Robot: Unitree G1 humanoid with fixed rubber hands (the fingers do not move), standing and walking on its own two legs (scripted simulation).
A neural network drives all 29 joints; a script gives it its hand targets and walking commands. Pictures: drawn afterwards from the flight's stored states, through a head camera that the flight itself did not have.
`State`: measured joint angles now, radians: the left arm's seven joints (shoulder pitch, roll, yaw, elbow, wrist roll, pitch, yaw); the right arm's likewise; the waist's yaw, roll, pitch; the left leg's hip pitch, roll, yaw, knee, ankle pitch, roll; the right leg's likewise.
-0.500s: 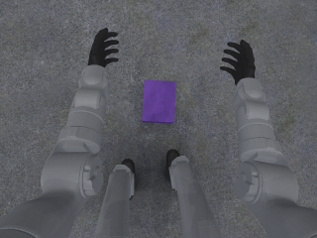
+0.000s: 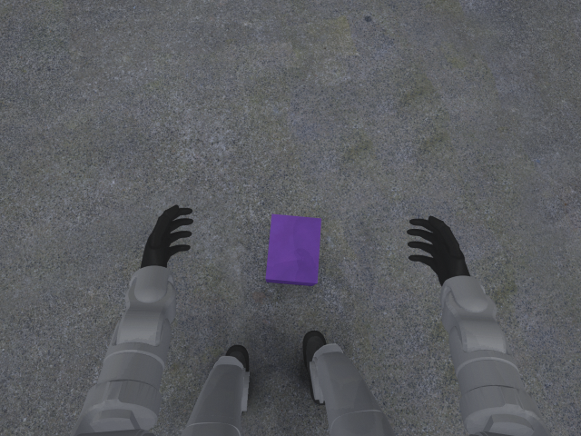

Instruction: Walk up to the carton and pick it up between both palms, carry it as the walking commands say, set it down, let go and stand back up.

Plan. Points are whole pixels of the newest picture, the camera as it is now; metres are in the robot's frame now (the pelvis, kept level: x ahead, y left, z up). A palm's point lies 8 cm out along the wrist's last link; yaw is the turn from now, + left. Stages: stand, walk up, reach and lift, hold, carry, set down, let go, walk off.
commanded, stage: let go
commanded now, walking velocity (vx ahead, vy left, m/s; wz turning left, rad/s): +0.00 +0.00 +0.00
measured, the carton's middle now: (292, 251) +0.41 -0.05 -0.66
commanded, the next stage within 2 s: stand in 0.86 s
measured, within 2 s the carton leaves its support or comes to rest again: neither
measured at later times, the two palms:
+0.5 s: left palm (58, 371) +0.20 +0.25 -0.02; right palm (469, 358) +0.19 -0.21 -0.02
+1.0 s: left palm (47, 385) +0.18 +0.27 -0.04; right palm (502, 357) +0.18 -0.26 -0.04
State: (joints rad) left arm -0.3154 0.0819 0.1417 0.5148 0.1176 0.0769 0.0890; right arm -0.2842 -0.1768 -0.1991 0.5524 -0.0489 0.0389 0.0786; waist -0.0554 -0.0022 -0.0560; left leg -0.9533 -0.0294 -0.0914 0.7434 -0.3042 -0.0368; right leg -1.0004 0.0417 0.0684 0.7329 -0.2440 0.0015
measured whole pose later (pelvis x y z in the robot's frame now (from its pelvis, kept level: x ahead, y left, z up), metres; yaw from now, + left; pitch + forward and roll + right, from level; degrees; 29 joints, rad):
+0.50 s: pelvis +0.03 +0.02 +0.05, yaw +0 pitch +0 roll -1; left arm 0.21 0.21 0.04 0.44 0.03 0.06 -0.05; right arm 0.22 -0.19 -0.06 0.44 -0.03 0.06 0.07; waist -0.01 0.00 0.08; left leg -0.15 -0.02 -0.08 0.43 -0.27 0.00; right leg -0.19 0.02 0.07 0.39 -0.21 0.02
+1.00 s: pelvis +0.04 +0.01 +0.04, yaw +0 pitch -1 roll +0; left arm 0.19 0.28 0.03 0.64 0.04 0.05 0.01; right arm 0.21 -0.29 -0.04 0.57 -0.04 0.07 -0.01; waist 0.00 0.02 0.03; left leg -0.17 0.00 -0.07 0.53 -0.34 -0.02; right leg -0.21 0.04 0.05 0.52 -0.29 0.00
